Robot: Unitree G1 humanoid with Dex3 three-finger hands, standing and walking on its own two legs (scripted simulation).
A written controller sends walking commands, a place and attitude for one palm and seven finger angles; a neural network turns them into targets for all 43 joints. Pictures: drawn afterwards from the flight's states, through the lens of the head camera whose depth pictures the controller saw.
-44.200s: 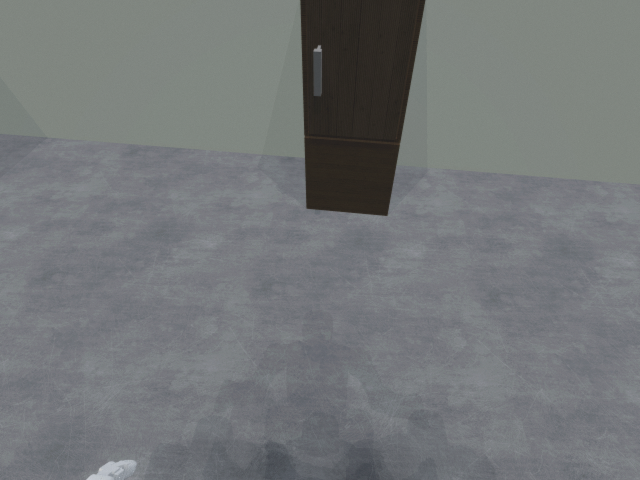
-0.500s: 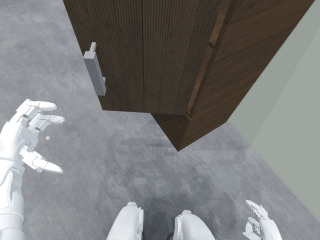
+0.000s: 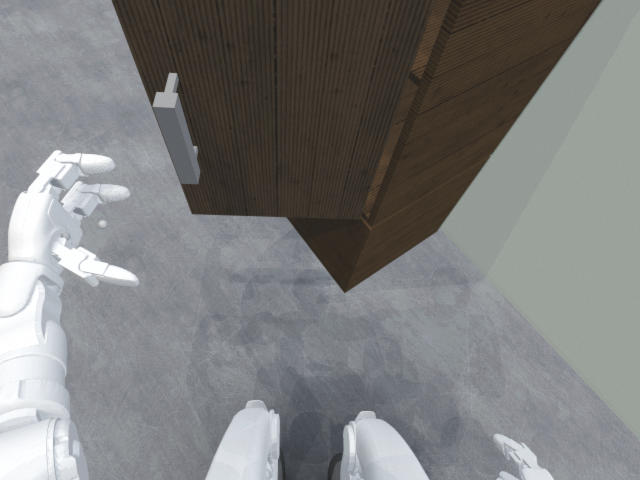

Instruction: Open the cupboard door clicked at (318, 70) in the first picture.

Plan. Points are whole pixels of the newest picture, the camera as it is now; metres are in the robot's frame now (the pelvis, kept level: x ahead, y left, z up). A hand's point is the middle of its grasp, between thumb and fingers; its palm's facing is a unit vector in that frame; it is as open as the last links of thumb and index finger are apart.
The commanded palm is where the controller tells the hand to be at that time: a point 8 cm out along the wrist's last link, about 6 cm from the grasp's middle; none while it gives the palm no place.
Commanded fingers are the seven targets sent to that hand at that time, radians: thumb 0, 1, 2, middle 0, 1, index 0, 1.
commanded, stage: move the hooked fingers beside the handle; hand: left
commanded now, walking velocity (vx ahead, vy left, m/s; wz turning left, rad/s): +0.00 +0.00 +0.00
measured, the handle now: (182, 131) +0.56 +0.21 +0.03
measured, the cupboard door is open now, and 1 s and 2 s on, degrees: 55 55 55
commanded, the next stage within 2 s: slide the fingers in behind the handle in 1.54 s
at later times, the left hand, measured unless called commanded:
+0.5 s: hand (126, 169) +0.48 +0.26 +0.04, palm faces +0.06 -1.00 -0.04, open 14.0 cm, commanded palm +0.47 +0.30 +0.03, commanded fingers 0.00 -0.50 0.30 -0.30 -1.20 -0.30 -1.20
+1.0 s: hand (125, 161) +0.50 +0.27 +0.03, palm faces +0.04 -1.00 -0.03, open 14.0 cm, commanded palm +0.49 +0.30 +0.03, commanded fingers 0.00 -0.50 0.30 -0.30 -1.20 -0.30 -1.20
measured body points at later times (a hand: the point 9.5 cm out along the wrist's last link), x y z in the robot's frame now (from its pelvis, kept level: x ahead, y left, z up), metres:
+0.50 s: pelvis +0.00 -0.01 -0.02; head +0.16 +0.03 +0.41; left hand +0.47 +0.32 +0.04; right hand +0.04 -0.29 -0.12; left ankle +0.04 +0.07 -0.62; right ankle +0.02 -0.11 -0.62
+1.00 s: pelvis +0.00 -0.01 -0.02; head +0.18 +0.03 +0.39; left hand +0.49 +0.33 +0.03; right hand +0.02 -0.29 -0.12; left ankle +0.04 +0.07 -0.62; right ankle +0.02 -0.11 -0.62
